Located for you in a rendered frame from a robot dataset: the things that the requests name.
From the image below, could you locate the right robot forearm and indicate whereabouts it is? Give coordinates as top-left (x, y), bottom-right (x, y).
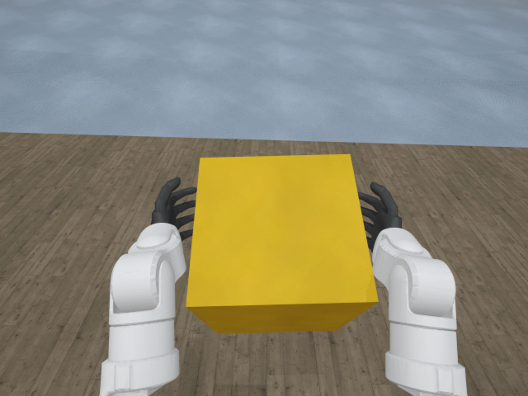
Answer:
top-left (372, 228), bottom-right (468, 396)

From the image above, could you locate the left robot forearm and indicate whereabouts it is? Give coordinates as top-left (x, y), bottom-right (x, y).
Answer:
top-left (99, 223), bottom-right (186, 396)

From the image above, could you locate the robot left hand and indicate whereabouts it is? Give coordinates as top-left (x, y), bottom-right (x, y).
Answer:
top-left (150, 177), bottom-right (197, 241)

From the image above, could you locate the robot right hand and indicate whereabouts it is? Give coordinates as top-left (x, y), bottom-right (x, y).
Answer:
top-left (358, 182), bottom-right (402, 253)

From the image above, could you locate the carton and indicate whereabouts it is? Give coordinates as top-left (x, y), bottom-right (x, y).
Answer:
top-left (186, 154), bottom-right (379, 334)

